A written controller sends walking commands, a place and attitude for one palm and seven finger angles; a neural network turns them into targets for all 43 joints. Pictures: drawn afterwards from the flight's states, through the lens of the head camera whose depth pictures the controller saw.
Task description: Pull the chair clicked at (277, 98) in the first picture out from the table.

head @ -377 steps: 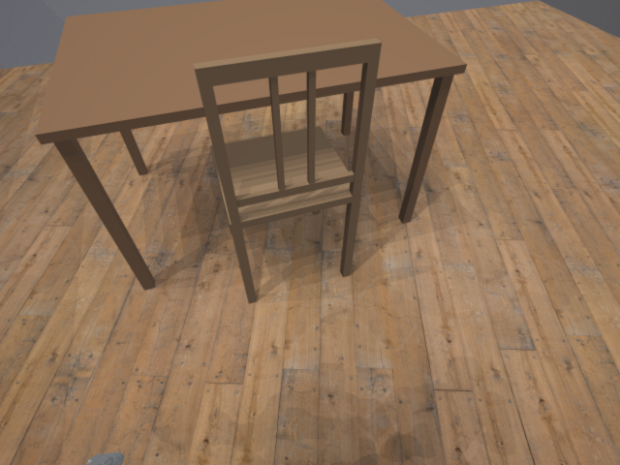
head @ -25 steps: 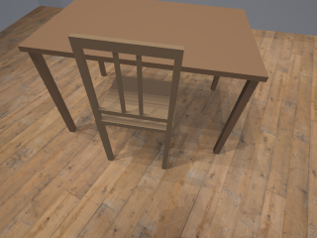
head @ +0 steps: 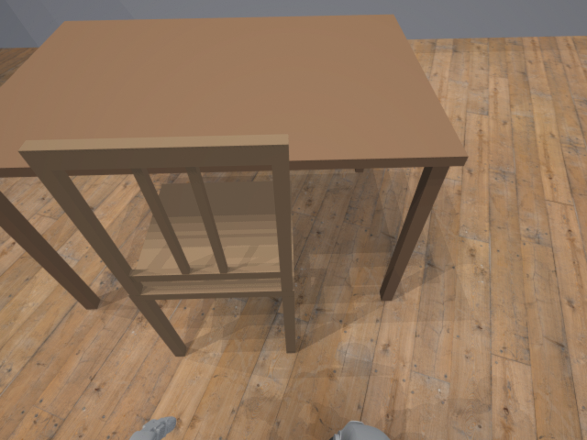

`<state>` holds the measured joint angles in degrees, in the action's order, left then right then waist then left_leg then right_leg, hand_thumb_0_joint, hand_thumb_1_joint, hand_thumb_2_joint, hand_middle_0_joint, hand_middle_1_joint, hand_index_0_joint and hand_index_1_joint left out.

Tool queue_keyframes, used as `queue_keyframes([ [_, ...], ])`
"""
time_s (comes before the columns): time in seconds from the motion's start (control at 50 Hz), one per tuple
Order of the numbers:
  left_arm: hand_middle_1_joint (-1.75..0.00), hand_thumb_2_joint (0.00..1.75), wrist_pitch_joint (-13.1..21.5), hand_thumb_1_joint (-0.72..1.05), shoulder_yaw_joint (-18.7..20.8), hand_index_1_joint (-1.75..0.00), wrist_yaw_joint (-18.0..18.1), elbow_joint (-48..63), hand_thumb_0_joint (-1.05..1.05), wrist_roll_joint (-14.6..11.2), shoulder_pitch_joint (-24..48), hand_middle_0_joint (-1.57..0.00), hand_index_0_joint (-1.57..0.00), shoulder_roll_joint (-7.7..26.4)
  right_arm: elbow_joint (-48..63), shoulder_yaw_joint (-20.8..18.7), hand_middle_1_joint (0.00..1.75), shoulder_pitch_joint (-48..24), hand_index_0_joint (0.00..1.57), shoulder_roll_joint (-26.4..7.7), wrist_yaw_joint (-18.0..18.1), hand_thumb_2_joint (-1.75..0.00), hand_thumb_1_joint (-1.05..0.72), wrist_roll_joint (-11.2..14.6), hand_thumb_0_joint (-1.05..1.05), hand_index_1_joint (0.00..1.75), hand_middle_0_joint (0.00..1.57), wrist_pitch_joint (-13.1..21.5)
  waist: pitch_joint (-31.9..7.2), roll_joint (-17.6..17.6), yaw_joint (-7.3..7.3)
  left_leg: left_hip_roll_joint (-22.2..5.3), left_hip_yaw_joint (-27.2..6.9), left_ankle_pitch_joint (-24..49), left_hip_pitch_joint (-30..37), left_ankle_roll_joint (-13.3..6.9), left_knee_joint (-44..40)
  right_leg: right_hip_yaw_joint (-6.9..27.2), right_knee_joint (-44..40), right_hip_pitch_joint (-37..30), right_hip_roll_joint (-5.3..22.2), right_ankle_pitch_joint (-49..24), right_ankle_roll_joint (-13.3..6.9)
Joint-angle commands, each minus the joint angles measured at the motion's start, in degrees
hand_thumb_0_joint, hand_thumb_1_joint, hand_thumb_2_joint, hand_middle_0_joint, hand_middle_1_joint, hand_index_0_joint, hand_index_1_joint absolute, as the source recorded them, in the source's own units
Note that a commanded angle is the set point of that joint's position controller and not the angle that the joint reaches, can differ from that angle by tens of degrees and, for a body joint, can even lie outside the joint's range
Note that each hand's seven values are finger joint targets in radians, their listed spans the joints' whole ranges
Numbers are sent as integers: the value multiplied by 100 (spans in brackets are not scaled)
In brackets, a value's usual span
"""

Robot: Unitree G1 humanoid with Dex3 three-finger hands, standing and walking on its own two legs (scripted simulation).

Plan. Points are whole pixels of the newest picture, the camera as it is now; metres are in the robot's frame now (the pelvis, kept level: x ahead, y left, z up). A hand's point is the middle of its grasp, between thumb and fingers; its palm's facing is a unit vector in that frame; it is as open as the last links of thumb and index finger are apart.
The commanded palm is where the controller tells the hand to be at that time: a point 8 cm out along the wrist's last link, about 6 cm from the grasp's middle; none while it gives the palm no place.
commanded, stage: come to a stop and stand still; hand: left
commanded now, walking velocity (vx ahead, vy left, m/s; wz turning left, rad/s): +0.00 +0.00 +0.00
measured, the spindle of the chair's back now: (165, 227) +0.51 +0.26 -0.07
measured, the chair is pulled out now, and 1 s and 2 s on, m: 0.00 0.00 0.00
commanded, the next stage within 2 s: look again from close up in 1.12 s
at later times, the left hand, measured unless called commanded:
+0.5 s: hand out of the picture +0.07 +0.21 -0.18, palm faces +0.07 -0.98 -0.20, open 7.3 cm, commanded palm none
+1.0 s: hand out of the picture -0.01 +0.18 -0.17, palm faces -0.01 -0.98 -0.20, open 7.4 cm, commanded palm none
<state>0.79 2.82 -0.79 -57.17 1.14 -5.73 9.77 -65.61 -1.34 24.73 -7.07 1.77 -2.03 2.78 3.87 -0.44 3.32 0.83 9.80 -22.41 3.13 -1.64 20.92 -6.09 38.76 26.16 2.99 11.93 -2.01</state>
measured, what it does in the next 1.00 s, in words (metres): steps on the spot: right foot, then left foot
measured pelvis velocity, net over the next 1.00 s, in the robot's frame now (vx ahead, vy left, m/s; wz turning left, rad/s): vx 0.00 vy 0.02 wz -0.02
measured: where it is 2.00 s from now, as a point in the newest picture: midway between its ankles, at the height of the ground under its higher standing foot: outside the picture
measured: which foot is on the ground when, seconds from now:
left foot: down 0.00-0.04, up 0.06-0.44, down 0.46-1.00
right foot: up 0.00-0.02, down 0.04-0.48, up 0.50-0.72, down 0.74-1.00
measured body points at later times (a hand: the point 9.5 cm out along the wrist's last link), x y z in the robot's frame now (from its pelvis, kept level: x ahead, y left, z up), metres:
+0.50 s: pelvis +0.03 +0.02 +0.00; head +0.05 +0.03 +0.45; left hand +0.07 +0.26 -0.16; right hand +0.09 -0.22 -0.14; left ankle +0.04 +0.13 -0.73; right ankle +0.10 -0.10 -0.73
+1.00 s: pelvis +0.00 +0.02 +0.00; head +0.00 +0.01 +0.45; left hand -0.01 +0.24 -0.15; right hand +0.01 -0.22 -0.15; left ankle +0.04 +0.13 -0.73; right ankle -0.02 -0.09 -0.73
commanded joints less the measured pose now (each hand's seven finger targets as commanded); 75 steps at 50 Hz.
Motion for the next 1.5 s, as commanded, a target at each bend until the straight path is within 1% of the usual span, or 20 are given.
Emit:
queue_keyframes([
  [0.0,-30,90,243,90,200,-30,126,-358,0,34,-2039,-20,-20,864,209,-117,30,155,20,-710,-5,-90,-90,158,0,30,20,106,-921,483,-956,-840,-253,3357,-1922,-146,2694,1028,-852,-3220,635,-2177,-574],
  [0.02,-30,90,253,90,276,-30,149,-428,0,-41,-2369,-20,-20,1262,281,-99,30,400,20,-493,11,-90,-90,230,0,30,20,108,-1372,1147,-839,-25,-109,-843,-2785,129,4369,2778,-1443,-3788,2110,-4361,-1440],
  [0.04,-30,90,224,90,209,-30,198,-306,0,-114,-2076,-20,-20,1210,340,-102,30,209,20,-551,74,-90,-90,244,0,30,20,-8,-1314,536,-766,-171,-883,-1405,-2565,103,4876,2781,-1746,-2960,2281,-4765,-1719],
  [0.1,-30,90,138,90,49,-30,328,8,0,-49,-565,-20,-20,680,232,-36,30,83,20,-238,57,-90,-90,190,0,30,20,-241,-484,201,-188,-558,-1191,-679,-2120,214,4194,1582,-2079,-1027,1674,-3595,-1262],
  [0.14,-30,90,94,90,38,-30,361,58,0,12,-362,-20,-20,656,167,-58,30,217,20,-72,48,-90,-90,225,0,30,20,-374,-471,218,-72,-461,-1002,-566,-1805,276,3323,1036,-2042,-701,1407,-3326,-1055],
  [0.3,-30,90,-99,90,213,-30,346,28,0,58,-730,-20,-20,896,584,-207,30,-570,20,-336,-5,-90,-90,169,0,30,20,-478,-613,899,-416,-206,-899,-352,-2180,391,2626,1357,-1975,-1315,1397,-2709,-1045],
  [0.4,-30,90,-172,90,207,-30,322,34,0,14,-623,-20,-20,878,562,-181,30,-329,20,-387,-24,-90,-90,158,0,30,20,-382,-584,879,-208,-165,-772,848,-967,308,536,1270,-1803,-660,1005,-474,-518],
  [0.42,-30,90,-194,90,161,-30,307,66,0,-18,-644,-20,-20,719,566,-178,30,-283,20,-534,-29,-90,-90,141,0,30,20,-331,-468,354,-207,-410,-1037,941,-832,227,26,1118,-1484,-426,693,241,-300],
  [0.46,-30,90,-248,90,82,-30,271,112,0,-47,-822,-20,-20,365,886,-214,30,-859,20,-1076,-8,-90,-90,68,0,30,20,-289,-77,-1521,-410,-1801,-2642,949,-2039,-419,-1063,307,-385,-543,-115,1165,192],
  [0.54,-30,90,-303,90,38,-30,248,-244,0,9,-1186,-20,-20,410,978,-99,30,-1549,20,-916,82,-90,-90,91,0,30,20,-271,27,-745,-628,-1436,-1992,1352,-2266,-674,-978,691,956,-827,-127,1141,192],
  [0.64,-30,90,-182,90,-89,-30,281,-358,0,-25,-1174,-20,-20,322,683,-115,30,-1081,20,-923,87,-90,-90,129,0,30,20,-236,-331,-635,-381,-1363,-1834,2815,-924,-747,-564,512,-292,-820,3,1184,338],
  [0.74,-30,90,-11,90,-158,-30,337,-628,0,-59,-1388,-20,-20,601,533,-52,30,-916,20,-692,25,-90,-90,235,0,30,20,-189,-376,-158,-271,-650,-1425,2109,-1059,5,-151,1065,-2038,-1629,538,-895,99],
  [0.78,-30,90,42,90,-178,-30,332,-704,0,-56,-1361,-20,-20,491,452,-48,30,-934,20,-707,25,-90,-90,180,0,30,20,-212,-467,664,-247,-650,-1305,2321,-788,57,-6,1050,-1909,-1504,437,-1263,78],
  [0.84,-30,90,18,90,-208,-30,324,-703,0,-74,-1301,-20,-20,452,310,-4,30,-946,20,-731,7,-90,-90,191,0,30,20,-242,-63,531,-268,-620,-1285,1581,-940,70,-241,1065,-2195,-1265,383,-168,81],
  [0.86,-30,90,189,90,-254,-30,522,-663,0,87,-1804,-20,-20,461,764,-16,30,-1213,20,-1010,-90,-90,-90,172,0,30,20,-133,178,1074,-465,-688,-1140,1833,-1527,160,918,1252,-2067,-1248,473,-1588,203],
  [0.88,-30,90,196,90,-231,-30,489,-359,0,10,-1405,-20,-20,645,887,-3,30,-909,20,-754,-132,-90,-90,155,0,30,20,-197,-38,868,-144,-496,-1127,702,-1539,134,702,1344,-2225,-1024,655,250,19],
  [0.92,-30,90,165,90,-241,-30,412,-101,0,-2,-1280,-20,-20,659,852,-2,30,-723,20,-785,-174,-90,-90,96,0,30,20,-251,296,55,-73,-424,-1066,454,-1694,121,771,1362,-2178,-336,439,1967,-171],
  [0.96,-30,90,139,90,-200,-30,380,2,0,-16,-1360,-20,-20,731,901,32,30,-632,20,-757,-170,-90,-90,80,0,30,20,-260,106,-366,-121,-407,-1093,299,-1850,53,678,1285,-1934,-552,342,1819,-238],
  [1.04,-30,90,102,90,-233,-30,339,36,0,-21,-1387,-20,-20,598,889,76,30,-598,20,-733,-147,-90,-90,98,0,30,20,-212,414,265,-230,-465,-1180,298,-2160,-15,450,1171,-1829,-622,197,1661,-183],
  [1.48,-30,90,81,90,-253,-30,325,-282,0,-42,-1522,-20,-20,523,306,124,30,-709,20,-753,-54,-90,-90,163,0,30,20,-100,-95,97,-336,-629,-1208,1619,-1489,-67,208,961,-1632,-1344,219,-213,43],
])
